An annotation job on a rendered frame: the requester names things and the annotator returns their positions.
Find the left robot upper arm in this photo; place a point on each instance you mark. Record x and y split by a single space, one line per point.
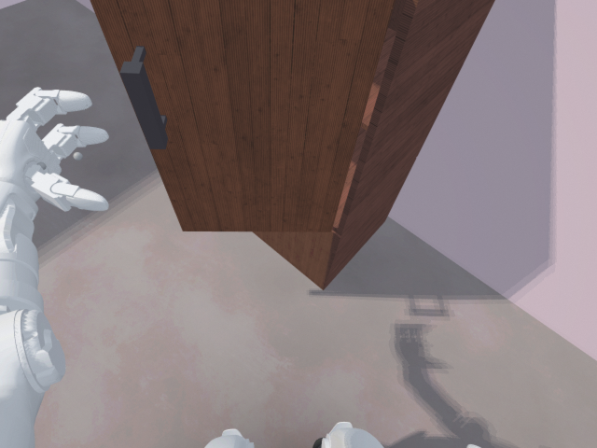
31 359

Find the robot left forearm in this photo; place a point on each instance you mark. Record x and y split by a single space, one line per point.
19 264

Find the left robot hand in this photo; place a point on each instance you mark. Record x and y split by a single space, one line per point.
21 149

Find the handle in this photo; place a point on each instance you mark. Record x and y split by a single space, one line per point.
138 87

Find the cupboard door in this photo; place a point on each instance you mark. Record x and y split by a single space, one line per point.
264 100

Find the right robot shin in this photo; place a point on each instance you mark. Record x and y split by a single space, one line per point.
341 425

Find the right robot thigh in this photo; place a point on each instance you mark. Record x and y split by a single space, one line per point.
350 438

